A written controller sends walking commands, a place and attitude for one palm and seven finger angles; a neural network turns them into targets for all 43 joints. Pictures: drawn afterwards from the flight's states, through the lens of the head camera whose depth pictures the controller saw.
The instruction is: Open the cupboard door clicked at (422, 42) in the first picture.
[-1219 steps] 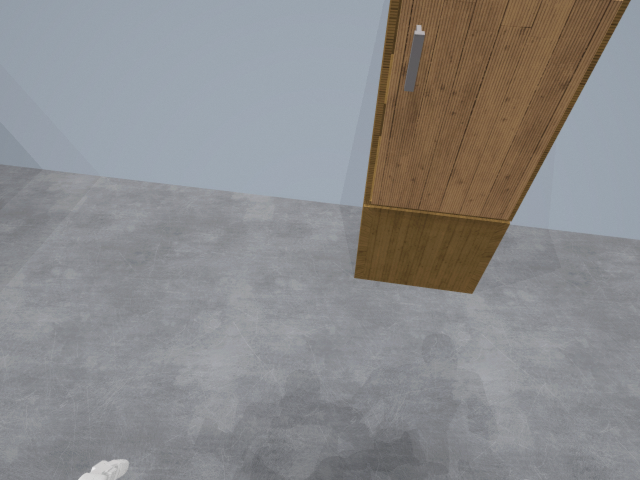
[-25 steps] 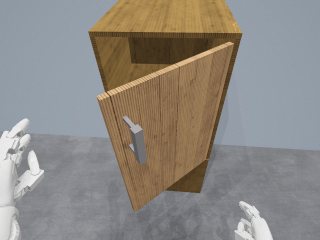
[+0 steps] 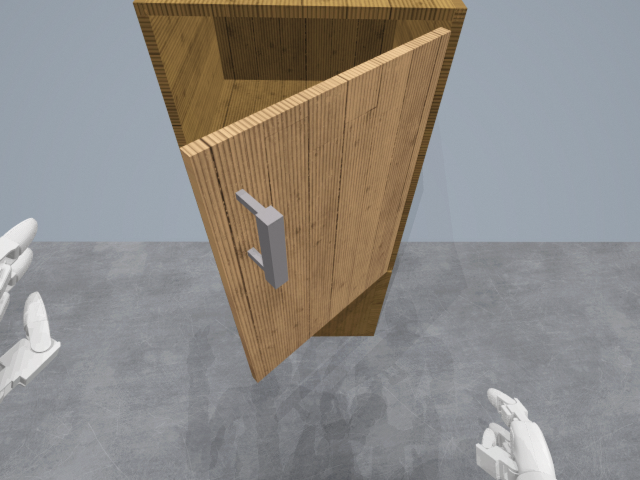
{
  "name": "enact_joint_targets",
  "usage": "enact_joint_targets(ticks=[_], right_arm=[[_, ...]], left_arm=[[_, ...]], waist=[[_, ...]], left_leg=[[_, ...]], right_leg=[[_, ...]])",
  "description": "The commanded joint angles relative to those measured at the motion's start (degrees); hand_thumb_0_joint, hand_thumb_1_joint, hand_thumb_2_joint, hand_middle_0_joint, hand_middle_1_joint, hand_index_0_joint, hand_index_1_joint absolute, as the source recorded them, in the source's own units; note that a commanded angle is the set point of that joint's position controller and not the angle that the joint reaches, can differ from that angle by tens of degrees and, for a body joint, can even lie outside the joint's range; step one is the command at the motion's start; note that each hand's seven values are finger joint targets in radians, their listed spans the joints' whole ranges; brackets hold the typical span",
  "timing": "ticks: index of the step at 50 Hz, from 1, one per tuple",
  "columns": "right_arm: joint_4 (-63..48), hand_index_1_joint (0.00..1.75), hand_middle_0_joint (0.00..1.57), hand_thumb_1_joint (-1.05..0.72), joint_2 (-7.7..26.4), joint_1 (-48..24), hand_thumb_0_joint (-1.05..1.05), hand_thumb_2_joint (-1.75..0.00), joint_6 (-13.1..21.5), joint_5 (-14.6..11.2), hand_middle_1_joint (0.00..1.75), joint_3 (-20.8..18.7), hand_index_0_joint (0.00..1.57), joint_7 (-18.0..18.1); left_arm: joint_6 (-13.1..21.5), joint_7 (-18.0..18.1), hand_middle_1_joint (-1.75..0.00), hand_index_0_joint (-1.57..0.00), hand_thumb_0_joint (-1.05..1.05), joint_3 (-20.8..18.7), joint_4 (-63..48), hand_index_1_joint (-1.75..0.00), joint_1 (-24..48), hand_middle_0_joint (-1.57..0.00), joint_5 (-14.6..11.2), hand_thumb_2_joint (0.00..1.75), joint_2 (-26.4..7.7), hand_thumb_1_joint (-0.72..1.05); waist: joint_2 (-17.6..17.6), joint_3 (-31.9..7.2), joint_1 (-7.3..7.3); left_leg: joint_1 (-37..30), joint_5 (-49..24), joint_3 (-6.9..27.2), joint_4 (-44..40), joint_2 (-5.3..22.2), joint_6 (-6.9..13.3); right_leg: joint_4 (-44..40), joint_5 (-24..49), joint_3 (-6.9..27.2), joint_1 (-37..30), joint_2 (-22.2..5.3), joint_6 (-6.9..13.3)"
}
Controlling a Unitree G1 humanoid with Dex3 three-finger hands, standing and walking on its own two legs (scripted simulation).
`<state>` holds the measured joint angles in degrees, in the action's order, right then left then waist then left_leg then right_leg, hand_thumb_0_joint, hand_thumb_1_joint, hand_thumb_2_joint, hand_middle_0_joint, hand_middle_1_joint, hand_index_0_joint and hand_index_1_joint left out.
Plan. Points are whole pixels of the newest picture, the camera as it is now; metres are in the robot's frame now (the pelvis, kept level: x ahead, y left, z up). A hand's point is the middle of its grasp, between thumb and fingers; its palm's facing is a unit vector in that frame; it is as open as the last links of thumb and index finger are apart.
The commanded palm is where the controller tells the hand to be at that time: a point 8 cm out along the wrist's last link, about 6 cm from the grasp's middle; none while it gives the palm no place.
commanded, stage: step back with the hand held close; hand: left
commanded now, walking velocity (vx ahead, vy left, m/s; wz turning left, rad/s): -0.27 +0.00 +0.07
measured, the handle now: (262, 240) +0.36 +0.10 +0.12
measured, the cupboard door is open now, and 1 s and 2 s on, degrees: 42 42 42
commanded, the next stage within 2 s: stop stepping back and stand still in 0.56 s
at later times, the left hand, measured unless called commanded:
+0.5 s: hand out of the picture +0.09 +0.29 +0.16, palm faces +0.45 -0.79 -0.42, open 7.4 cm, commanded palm +0.02 +0.33 +0.18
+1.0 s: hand out of the picture -0.04 +0.28 +0.18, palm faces +0.44 -0.79 -0.43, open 7.4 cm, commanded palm -0.07 +0.31 +0.18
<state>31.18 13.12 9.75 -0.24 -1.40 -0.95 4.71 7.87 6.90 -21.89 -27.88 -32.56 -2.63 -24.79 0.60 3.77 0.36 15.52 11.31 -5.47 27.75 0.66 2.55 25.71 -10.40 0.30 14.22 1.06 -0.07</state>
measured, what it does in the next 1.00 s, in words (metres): walks backwards: right foot, then left foot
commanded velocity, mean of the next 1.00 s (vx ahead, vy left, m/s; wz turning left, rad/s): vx -0.10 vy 0.01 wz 0.01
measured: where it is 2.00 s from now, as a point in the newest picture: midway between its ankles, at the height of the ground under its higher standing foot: outside the picture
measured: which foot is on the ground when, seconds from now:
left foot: down 0.00-0.82, up 0.84-0.96, down 0.98-1.00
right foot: down 0.00-0.46, up 0.48-0.80, down 0.82-1.00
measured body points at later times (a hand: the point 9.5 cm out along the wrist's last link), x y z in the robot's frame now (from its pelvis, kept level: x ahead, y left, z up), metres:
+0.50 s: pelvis -0.11 +0.03 -0.02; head -0.09 +0.05 +0.43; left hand +0.06 +0.33 +0.18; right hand +0.07 -0.20 -0.09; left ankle -0.01 +0.10 -0.74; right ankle -0.04 -0.12 -0.73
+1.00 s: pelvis -0.22 +0.02 -0.02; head -0.25 +0.04 +0.43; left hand -0.06 +0.32 +0.20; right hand -0.09 -0.23 -0.10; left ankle -0.16 +0.10 -0.74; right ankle -0.36 -0.08 -0.74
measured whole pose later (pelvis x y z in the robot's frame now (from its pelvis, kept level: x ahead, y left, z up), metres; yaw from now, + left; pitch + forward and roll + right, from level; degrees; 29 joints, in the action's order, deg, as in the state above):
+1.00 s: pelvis -0.22 +0.02 -0.02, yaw -3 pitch +0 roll +0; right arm 38.6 11.8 16.6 6.2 -0.7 1.2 4.0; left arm 11.6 8.4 -26.8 -32.4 -32.9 -3.4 -26.7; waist -2.9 -4.7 1.3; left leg 23.2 15.4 -2.8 37.4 -1.1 2.0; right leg 32.2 -28.7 -0.3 3.1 1.9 1.6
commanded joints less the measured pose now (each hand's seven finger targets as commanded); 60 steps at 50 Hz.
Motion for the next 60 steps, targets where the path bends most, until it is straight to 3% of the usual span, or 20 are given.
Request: enact_joint_targets(ticks=[1, 9, 13, 16, 19, 21, 23, 26, 29, 36, 38, 40, 42, 44, 48, 50, 51, 52, 55, 60], right_arm=[[-9.71, 0.3, 0.2, -0.9, 6.79, -4.89, 0.0, -0.9, 3.24, 0.48, 0.3, -2.35, 0.2, 0.44], [-9.48, 0.3, 0.2, -0.9, 7.85, -3.04, 0.0, -0.9, 6.37, 0.88, 0.3, -2.71, 0.2, 0.43], [-8.25, 0.3, 0.2, -0.9, 6.87, -2.12, 0.0, -0.9, 7.72, 0.88, 0.3, -2.73, 0.2, 0.02], [-5.62, 0.3, 0.2, -0.9, 6.25, -0.45, 0.0, -0.9, 8.12, 0.67, 0.3, -2.98, 0.2, -0.54], [-5.46, 0.3, 0.2, -0.9, 5.14, -1.64, 0.0, -0.9, 8.08, 1.18, 0.3, -2.03, 0.2, -0.4], [-5.37, 0.3, 0.2, -0.9, 5.84, -2.91, 0.0, -0.9, 8.03, 1.44, 0.3, -1.71, 0.2, 0.14], [-6.63, 0.3, 0.2, -0.9, 7.33, -4.14, 0.0, -0.9, 8.95, 1.79, 0.3, -1.38, 0.2, 0.72], [-4.92, 0.3, 0.2, -0.9, 5.99, -2.06, 0.0, -0.9, 10.56, 2.78, 0.3, -2.47, 0.2, -0.06], [-3.94, 0.3, 0.2, -0.9, 5.69, -2.56, 0.0, -0.9, 10.99, 1.84, 0.3, -2.83, 0.2, -1.01], [-3.21, 0.3, 0.2, -0.9, 5.83, -2.28, 0.0, -0.9, 11.19, 2.14, 0.3, -2.07, 0.2, -1.26], [-3.66, 0.3, 0.2, -0.9, 4.37, -2.66, 0.0, -0.9, 10.68, 1.98, 0.3, -1.2, 0.2, -1.41], [-2.56, 0.3, 0.2, -0.9, 3.7, -2.96, 0.0, -0.9, 9.07, 1.79, 0.3, -0.67, 0.2, -1.22], [-3.76, 0.3, 0.2, -0.9, 3.91, -3.94, 0.0, -0.9, 8.57, 2.3, 0.3, 0.57, 0.2, -1.64], [-2.63, 0.3, 0.2, -0.9, 5.66, -1.83, 0.0, -0.9, 9.24, 0.78, 0.3, -2.14, 0.2, -1.46], [-0.99, 0.3, 0.2, -0.9, 5.87, -1.78, 0.0, -0.9, 9.66, 0.64, 0.3, -0.38, 0.2, 0.64], [-1.45, 0.3, 0.2, -0.9, 8.08, -0.31, 0.0, -0.9, 10.27, 0.93, 0.3, -0.85, 0.2, 1.13], [-1.65, 0.3, 0.2, -0.9, 7.33, -0.13, 0.0, -0.9, 10.98, 0.96, 0.3, -0.52, 0.2, 0.81], [-1.41, 0.3, 0.2, -0.9, 5.9, -0.07, 0.0, -0.9, 11.52, 2.1, 0.3, 0.14, 0.2, 0.71], [-1.28, 0.3, 0.2, -0.9, 6.46, -2.42, 0.0, -0.9, 11.52, 2.05, 0.3, -1.22, 0.2, -0.54], [-3.93, 0.3, 0.2, -0.9, 5.68, -3.6, 0.0, -0.9, 10.47, 2.18, 0.3, -1.22, 0.2, -0.69]], left_arm=[[4.97, 2.24, -0.3, -0.2, 0.0, -10.12, -13.89, -0.3, -0.71, -0.2, -0.09, 0.9, -10.02, 0.9], [7.36, 2.78, -0.3, -0.2, 0.0, -10.87, -11.44, -0.3, 3.6, -0.2, 2.37, 0.9, -7.74, 0.9], [7.98, 2.32, -0.3, -0.2, 0.0, -9.17, -11.68, -0.3, 5.42, -0.2, 1.35, 0.9, -7.39, 0.9], [8.31, 2.64, -0.3, -0.2, 0.0, -6.84, -14.25, -0.3, 7.14, -0.2, 0.64, 0.9, -7.51, 0.9], [7.71, 3.22, -0.3, -0.2, 0.0, -7.87, -15.51, -0.3, 6.92, -0.2, 1.2, 0.9, -9.06, 0.9], [7.66, 3.35, -0.3, -0.2, 0.0, -9.82, -17.63, -0.3, 8.36, -0.2, 0.96, 0.9, -11.24, 0.9], [8.59, 3.61, -0.3, -0.2, 0.0, -11.06, -19.41, -0.3, 8.19, -0.2, 1.07, 0.9, -10.8, 0.9], [9.8, 3.83, -0.3, -0.2, 0.0, -14.12, -15.13, -0.3, 5.13, -0.2, 1.23, 0.9, -12.05, 0.9], [8.44, 3.76, -0.3, -0.2, 0.0, -10.12, -15.02, -0.3, 2.26, -0.2, -0.14, 0.9, -7.97, 0.9], [6.63, 3.55, -0.3, -0.2, 0.0, -7.19, -16.76, -0.3, 4.02, -0.2, -0.67, 0.9, -8.72, 0.9], [6.55, 3.19, -0.3, -0.2, 0.0, -8.76, -17.65, -0.3, 2.04, -0.2, -1.26, 0.9, -10.66, 0.9], [6.93, 2.99, -0.3, -0.2, 0.0, -13.02, -20.26, -0.3, 0.68, -0.2, -1.39, 0.9, -15.58, 0.9], [7.59, 3.69, -0.3, -0.2, 0.0, -17.33, -26.04, -0.3, 2.9, -0.2, -2.16, 0.9, -19.55, 0.9], [6.2, 1.75, -0.3, -0.2, 0.0, -10.96, -15.78, -0.3, 3.38, -0.2, -2.39, 0.9, -10.1, 0.9], [5.14, 2.39, -0.3, -0.2, 0.0, -9.34, -7.17, -0.3, 8.43, -0.2, -0.84, 0.9, -10.12, 0.9], [5.64, 2.75, -0.3, -0.2, 0.0, -7.41, -6.84, -0.3, 13.45, -0.2, -0.41, 0.9, -9.3, 0.9], [5.91, 2.82, -0.3, -0.2, 0.0, -6.43, -5.47, -0.3, 15.2, -0.2, 0.1, 0.9, -9.06, 0.9], [6.49, 2.87, -0.3, -0.2, 0.0, -8.14, -6.32, -0.3, 13.8, -0.2, 0.38, 0.9, -11.82, 0.9], [5.77, 2.44, -0.3, -0.2, 0.0, -7.91, -9.72, -0.3, 6.7, -0.2, 0.39, 0.9, -10.0, 0.9], [6.91, 3.31, -0.3, -0.2, 0.0, -10.71, -16.16, -0.3, -3.04, -0.2, 1.01, 0.9, -10.93, 0.9]], waist=[[5.19, -11.82, 0.98], [10.06, -4.46, 0.71], [0.03, -3.89, -0.37], [-8.58, -9.71, -1.15], [-9.03, -8.96, -1.13], [-1.82, -5.71, -1.26], [18.0, -6.47, 0.39], [12.75, -8.68, -0.08], [6.0, -11.48, 0.31], [16.35, -13.19, 0.33], [12.1, -13.63, 0.62], [-8.24, -11.31, 0.74], [-7.28, -13.29, 0.63], [-9.5, -7.42, -1.27], [1.51, -4.34, -2.55], [18.18, -8.0, -2.53], [18.31, -5.37, -2.6], [10.83, -6.2, -2.06], [1.0, -4.97, -0.27], [19.45, -6.51, 0.79]], left_leg=[[1.96, -6.22, 8.34, -5.26, 6.18, 0.33], [29.77, 29.58, 15.92, -16.91, 14.05, 4.94], [15.38, 21.97, 11.63, -6.65, 6.97, 1.13], [-6.28, 9.47, 6.2, 14.85, 0.11, -2.57], [-4.03, 9.2, 6.84, 17.33, -0.22, -2.21], [-1.66, 6.14, 9.54, 1.82, 2.06, -1.62], [9.91, -1.83, 23.63, -12.9, 14.34, 2.81], [18.61, 21.65, 28.98, -21.12, 20.26, 6.52], [4.43, 11.25, 19.67, -17.75, 15.64, 4.64], [0.51, 19.84, 10.67, -25.23, 7.98, -5.06], [-2.95, 11.58, 5.34, -16.18, 3.01, -8.77], [-9.0, 2.08, 4.43, 15.67, -1.26, -4.86], [10.02, 6.42, 6.21, 29.24, -0.85, -4.4], [16.02, 0.83, 8.12, 27.92, 0.53, -4.23], [-4.8, 0.19, 2.28, 2.78, -0.91, -0.39], [-14.52, -5.82, 23.72, -4.71, 12.25, 7.28], [-12.83, -2.01, 37.55, -10.62, 18.76, 11.82], [-9.04, 5.11, 41.12, -15.4, 19.24, 10.28], [11.02, 22.11, 24.13, -21.08, 13.48, 6.31], [24.39, 30.94, 10.77, -21.17, 8.38, 1.58]], right_leg=[[1.57, 12.18, 4.75, -6.09, -3.84, 0.19], [18.43, -3.99, 0.25, -16.47, 0.65, -1.09], [3.12, -9.25, 6.78, -0.82, -2.75, 2.16], [-9.24, -11.51, 17.1, 16.51, -13.07, 7.48], [-6.67, -1.26, 14.49, 15.32, -15.12, 7.19], [-0.09, -0.59, 9.37, 13.47, -9.93, 3.87], [18.94, -9.27, 0.46, 3.53, 1.35, -1.13], [41.87, -18.58, 5.08, -1.27, 2.74, -0.38], [36.19, -18.3, 1.56, 5.11, 2.58, -0.7], [11.18, -26.1, -7.78, -6.05, 7.14, 1.95], [-8.13, -22.43, -6.9, -7.52, 4.91, 4.23], [-17.91, -11.45, 10.2, 11.51, -12.39, 7.7], [-13.26, 6.45, 14.41, 1.93, -20.68, 11.79], [-9.67, 4.44, 9.83, -3.7, -14.1, 9.89], [5.52, 14.83, 1.87, 2.46, -10.14, 4.5], [24.55, -7.64, -2.88, 12.53, -0.74, -0.95], [33.86, -22.74, 0.09, 18.09, 0.83, -1.18], [39.05, -22.77, 2.82, 16.87, 0.79, 0.57], [33.29, -14.82, 0.34, 1.41, -1.13, 0.57], [17.52, -18.17, -8.52, -17.44, 2.17, 1.77]])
